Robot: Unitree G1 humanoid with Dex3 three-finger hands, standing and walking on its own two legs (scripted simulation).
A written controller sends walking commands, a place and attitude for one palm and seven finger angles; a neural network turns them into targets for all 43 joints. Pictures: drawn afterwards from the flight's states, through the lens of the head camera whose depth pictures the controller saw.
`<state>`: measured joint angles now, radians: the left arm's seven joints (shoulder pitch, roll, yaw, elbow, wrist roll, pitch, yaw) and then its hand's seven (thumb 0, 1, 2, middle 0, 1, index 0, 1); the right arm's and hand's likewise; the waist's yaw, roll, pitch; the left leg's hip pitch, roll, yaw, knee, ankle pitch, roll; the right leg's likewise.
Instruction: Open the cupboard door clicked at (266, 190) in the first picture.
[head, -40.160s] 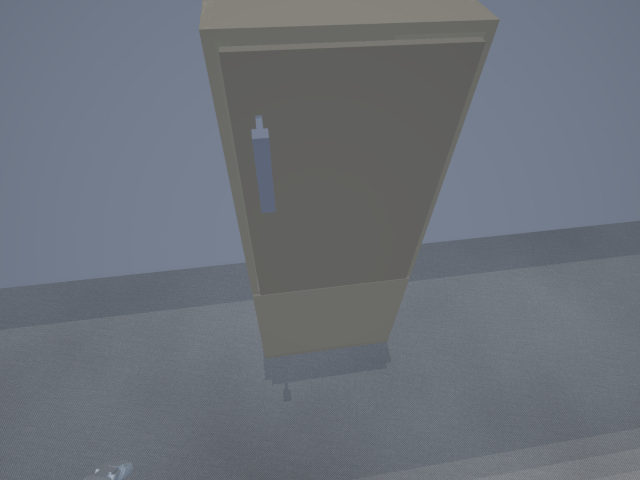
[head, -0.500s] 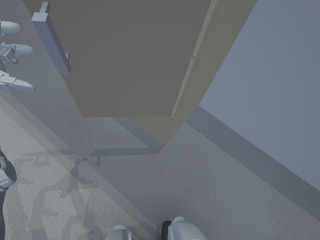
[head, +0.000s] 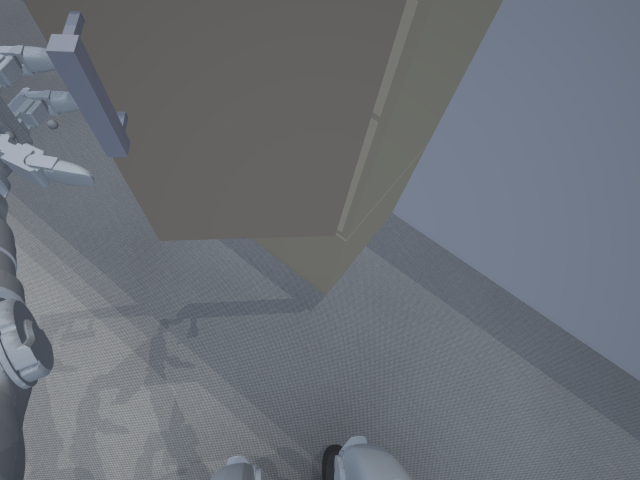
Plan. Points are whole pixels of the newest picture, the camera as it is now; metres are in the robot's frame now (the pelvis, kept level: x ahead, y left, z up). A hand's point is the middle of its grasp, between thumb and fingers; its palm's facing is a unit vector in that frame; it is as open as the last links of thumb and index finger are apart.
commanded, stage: slide the fingers in behind the handle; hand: left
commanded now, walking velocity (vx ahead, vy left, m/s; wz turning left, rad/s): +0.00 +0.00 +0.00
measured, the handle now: (98, 90) +0.55 +0.22 +0.11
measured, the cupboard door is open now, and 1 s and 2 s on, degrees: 42 42 42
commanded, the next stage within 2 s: close the thumb around the handle in 1.02 s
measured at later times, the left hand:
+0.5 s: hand (100, 126) +0.50 +0.21 +0.11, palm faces -0.01 -1.00 -0.01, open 14.0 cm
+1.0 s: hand (107, 128) +0.49 +0.21 +0.11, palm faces -0.01 -1.00 -0.01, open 14.0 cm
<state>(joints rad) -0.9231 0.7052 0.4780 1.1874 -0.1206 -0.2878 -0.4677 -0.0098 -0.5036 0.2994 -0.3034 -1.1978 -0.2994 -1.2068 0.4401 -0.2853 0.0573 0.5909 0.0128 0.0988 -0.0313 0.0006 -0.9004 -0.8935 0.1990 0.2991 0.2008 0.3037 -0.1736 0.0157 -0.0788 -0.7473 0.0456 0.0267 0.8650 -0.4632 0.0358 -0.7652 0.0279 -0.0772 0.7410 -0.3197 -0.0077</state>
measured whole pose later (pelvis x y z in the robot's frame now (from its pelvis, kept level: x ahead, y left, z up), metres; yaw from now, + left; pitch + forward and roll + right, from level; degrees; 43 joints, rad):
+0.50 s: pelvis +0.00 -0.01 +0.00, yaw +1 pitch +18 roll -3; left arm -0.90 0.56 0.41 1.14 -0.11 -0.29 -0.36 -0.01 -0.50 0.30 -0.30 -1.20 -0.30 -1.20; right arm 0.39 -0.27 0.04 0.59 0.01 0.08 -0.02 0.00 -0.90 -0.89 0.20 0.30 0.20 0.30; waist -0.15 0.03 -0.08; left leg -0.70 0.04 0.02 0.84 -0.46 0.03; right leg -0.73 0.02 -0.08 0.74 -0.33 -0.01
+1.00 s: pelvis -0.01 -0.01 +0.00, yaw +1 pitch +18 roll -2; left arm -0.95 0.60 0.42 1.21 -0.11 -0.31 -0.36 -0.01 -0.50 0.30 -0.30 -1.20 -0.30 -1.20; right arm 0.42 -0.29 0.04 0.61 0.02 0.06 -0.03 0.00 -0.90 -0.89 0.20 0.30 0.20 0.30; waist -0.17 0.02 -0.06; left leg -0.72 0.04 0.02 0.84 -0.44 0.02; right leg -0.75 0.02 -0.08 0.75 -0.32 -0.02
